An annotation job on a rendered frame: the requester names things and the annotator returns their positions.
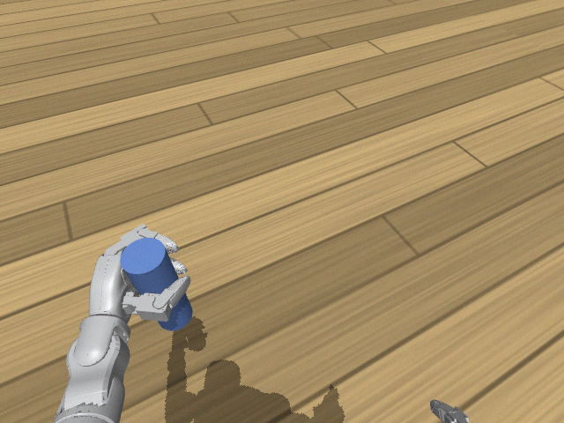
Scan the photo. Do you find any left robot hand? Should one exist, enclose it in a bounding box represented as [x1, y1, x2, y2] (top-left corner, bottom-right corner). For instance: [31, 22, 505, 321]
[89, 224, 190, 323]

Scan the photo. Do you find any left robot arm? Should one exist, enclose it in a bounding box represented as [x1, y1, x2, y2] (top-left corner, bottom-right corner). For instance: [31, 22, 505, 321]
[53, 314, 130, 423]

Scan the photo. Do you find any right robot hand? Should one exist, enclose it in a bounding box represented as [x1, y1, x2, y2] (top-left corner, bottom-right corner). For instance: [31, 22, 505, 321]
[430, 400, 469, 423]

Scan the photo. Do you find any can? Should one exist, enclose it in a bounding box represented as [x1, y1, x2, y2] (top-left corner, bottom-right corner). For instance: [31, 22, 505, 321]
[120, 238, 193, 331]

